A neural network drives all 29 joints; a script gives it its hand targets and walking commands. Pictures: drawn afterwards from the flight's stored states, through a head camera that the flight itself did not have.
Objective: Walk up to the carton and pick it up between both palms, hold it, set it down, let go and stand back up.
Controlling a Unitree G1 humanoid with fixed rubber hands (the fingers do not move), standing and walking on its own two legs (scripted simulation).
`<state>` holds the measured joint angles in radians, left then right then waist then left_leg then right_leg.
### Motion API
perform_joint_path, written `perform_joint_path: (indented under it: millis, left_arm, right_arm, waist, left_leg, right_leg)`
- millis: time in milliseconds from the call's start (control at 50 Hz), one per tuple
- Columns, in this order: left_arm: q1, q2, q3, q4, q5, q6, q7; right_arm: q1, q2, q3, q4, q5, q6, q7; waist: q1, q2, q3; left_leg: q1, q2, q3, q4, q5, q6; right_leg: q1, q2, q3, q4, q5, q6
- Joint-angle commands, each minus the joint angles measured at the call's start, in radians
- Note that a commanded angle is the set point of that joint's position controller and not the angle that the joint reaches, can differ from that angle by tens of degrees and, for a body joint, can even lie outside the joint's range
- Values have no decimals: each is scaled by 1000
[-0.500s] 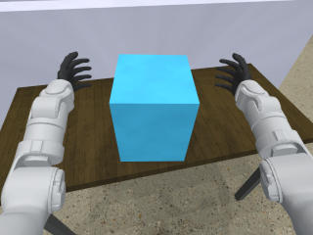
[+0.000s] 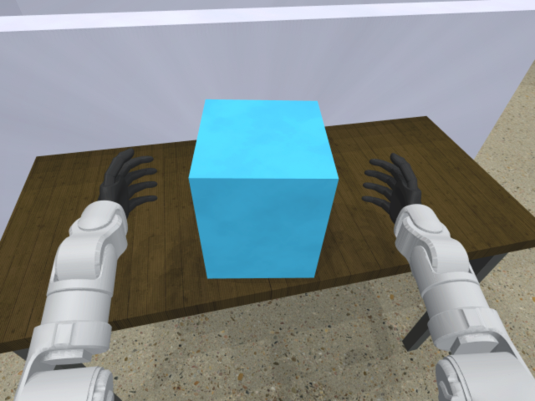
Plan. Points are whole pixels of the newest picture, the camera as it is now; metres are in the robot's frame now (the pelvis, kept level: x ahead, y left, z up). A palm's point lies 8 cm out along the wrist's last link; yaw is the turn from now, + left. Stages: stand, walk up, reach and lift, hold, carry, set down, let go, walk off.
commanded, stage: set down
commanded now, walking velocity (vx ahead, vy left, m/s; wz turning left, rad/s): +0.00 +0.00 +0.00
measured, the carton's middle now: (261, 191) +0.45 +0.01 +0.06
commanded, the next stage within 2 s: let go in 1.72 s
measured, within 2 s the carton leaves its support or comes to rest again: neither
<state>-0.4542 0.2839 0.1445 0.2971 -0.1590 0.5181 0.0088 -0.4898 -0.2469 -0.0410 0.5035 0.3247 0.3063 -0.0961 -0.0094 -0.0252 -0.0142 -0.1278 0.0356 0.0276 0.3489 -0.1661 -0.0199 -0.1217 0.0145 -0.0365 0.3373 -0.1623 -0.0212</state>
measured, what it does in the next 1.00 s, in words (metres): stands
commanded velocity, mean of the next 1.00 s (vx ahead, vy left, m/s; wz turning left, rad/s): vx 0.00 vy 0.00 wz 0.00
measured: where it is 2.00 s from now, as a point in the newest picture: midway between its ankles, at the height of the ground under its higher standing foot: outside the picture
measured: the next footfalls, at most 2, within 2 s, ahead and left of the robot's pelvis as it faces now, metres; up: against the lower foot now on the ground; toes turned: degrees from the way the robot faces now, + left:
none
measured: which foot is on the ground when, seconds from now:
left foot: down 0.00-1.00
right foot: down 0.00-1.00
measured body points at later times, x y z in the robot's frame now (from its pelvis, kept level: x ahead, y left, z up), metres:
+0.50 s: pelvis +0.02 +0.00 +0.00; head +0.00 +0.01 +0.45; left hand +0.29 +0.23 +0.08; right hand +0.28 -0.20 +0.07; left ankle +0.02 +0.13 -0.75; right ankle +0.02 -0.10 -0.75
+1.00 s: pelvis +0.04 +0.01 +0.00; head +0.04 +0.01 +0.45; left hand +0.25 +0.24 +0.01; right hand +0.24 -0.21 +0.00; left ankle +0.02 +0.13 -0.75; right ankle +0.02 -0.10 -0.75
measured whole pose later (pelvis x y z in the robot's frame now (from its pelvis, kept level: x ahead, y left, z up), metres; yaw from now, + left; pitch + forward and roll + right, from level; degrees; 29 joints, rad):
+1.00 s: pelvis +0.04 +0.01 +0.00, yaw -1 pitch -2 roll +0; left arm 0.29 0.26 0.00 0.03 -0.17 0.12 0.02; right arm 0.33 -0.17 -0.04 0.07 0.16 0.04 -0.03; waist 0.04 0.00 0.03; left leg -0.08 0.03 0.04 0.31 -0.20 -0.01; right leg -0.07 0.02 0.00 0.28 -0.18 -0.01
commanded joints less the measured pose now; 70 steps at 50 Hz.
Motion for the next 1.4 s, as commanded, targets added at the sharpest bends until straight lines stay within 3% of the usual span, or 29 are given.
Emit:
perform_joint_path:
  millis: [0,80,140,200,240,340,380,500,640,740,780,940,980,1080,1160,1260,1380]
  left_arm:
    - [-231,95,33,-268,7,-33,7]
    - [-27,68,45,-390,16,-38,-1]
    - [75,47,47,-448,35,-41,-21]
    - [52,58,33,-490,15,-63,-13]
    - [97,51,21,-529,-1,-89,4]
    - [340,20,10,-508,11,-141,-2]
    - [304,36,12,-489,4,-166,-11]
    - [439,34,-28,-498,-20,-268,0]
    - [551,59,-70,-457,-29,-418,6]
    - [618,64,-91,-447,-20,-457,8]
    - [646,56,-108,-441,-17,-454,12]
    - [670,62,-107,-389,-4,-421,7]
    - [683,70,-101,-402,-5,-434,7]
    - [763,47,-81,-298,52,-444,-19]
    - [755,45,-89,-303,59,-459,-22]
    - [782,17,-104,-173,79,-445,-37]
    - [743,10,-98,-79,92,-422,-57]
  right_arm:
    - [-199,-102,-35,-288,-8,-43,6]
    - [-2,-97,-9,-413,-3,-68,-1]
    - [110,-96,-13,-469,-16,-79,-15]
    - [108,-80,-21,-537,-28,-81,-17]
    - [159,-64,-35,-599,-41,-93,-4]
    - [399,-40,-5,-640,-56,-112,14]
    - [379,-34,-8,-651,-70,-113,9]
    - [524,-17,-28,-720,-108,-161,28]
    - [677,13,-27,-687,-136,-226,48]
    - [742,5,-25,-635,-132,-262,56]
    - [757,-5,-33,-621,-137,-275,61]
    - [766,-7,-34,-565,-169,-296,71]
    - [775,-11,-25,-562,-171,-313,70]
    - [826,-26,0,-434,-172,-356,75]
    - [812,-31,-13,-416,-194,-396,78]
    - [818,-22,-4,-315,-226,-414,78]
    - [769,-14,2,-268,-257,-419,75]
  waist:
    - [13,47,-247]
    - [8,46,-296]
    - [-18,44,-246]
    - [-2,63,-175]
    - [16,46,-144]
    - [32,20,-149]
    - [33,10,-99]
    - [60,6,-80]
    - [57,38,-46]
    - [56,73,-27]
    - [50,85,-18]
    - [50,42,-26]
    - [50,29,-55]
    - [50,59,-34]
    - [47,57,-24]
    - [35,32,33]
    - [47,-9,64]
  left_leg:
    - [71,-51,26,-38,152,0]
    - [140,-56,25,-14,294,-13]
    - [154,-65,19,-11,326,-25]
    - [107,-61,18,-28,225,-20]
    - [87,-53,19,-49,173,-15]
    - [156,-48,12,-51,235,-13]
    - [113,-52,15,-65,176,-2]
    - [113,-39,9,-76,152,-3]
    - [117,-28,-10,-67,160,-1]
    - [131,-22,-21,-59,210,-14]
    - [136,-18,-26,-52,230,-22]
    - [132,-18,-15,-38,251,-15]
    - [143,-19,-17,-27,297,-16]
    - [193,-24,-20,-5,423,-31]
    - [185,-25,-12,-3,426,-35]
    - [172,-32,-5,-8,372,-27]
    - [148,-31,11,-31,279,-11]
  right_leg:
    - [61,29,16,-45,73,29]
    - [126,30,23,-34,244,38]
    - [128,30,24,-40,305,40]
    - [60,19,33,-49,194,31]
    - [22,19,34,-61,115,24]
    - [48,18,50,-86,154,17]
    - [36,8,61,-93,116,23]
    - [-8,5,70,-116,20,2]
    - [-37,-13,90,-132,-11,-14]
    - [-36,-12,84,-130,14,-27]
    - [-39,-10,78,-127,22,-33]
    - [-25,-10,69,-121,61,-25]
    - [-4,-10,68,-109,126,-19]
    - [29,0,63,-113,218,-21]
    - [26,4,51,-114,206,-20]
    - [15,1,44,-117,195,-13]
    - [9,-1,41,-132,109,-10]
